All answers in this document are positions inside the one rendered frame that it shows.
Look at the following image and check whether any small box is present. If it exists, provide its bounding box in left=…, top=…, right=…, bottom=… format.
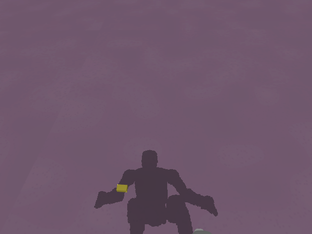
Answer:
left=117, top=184, right=128, bottom=192

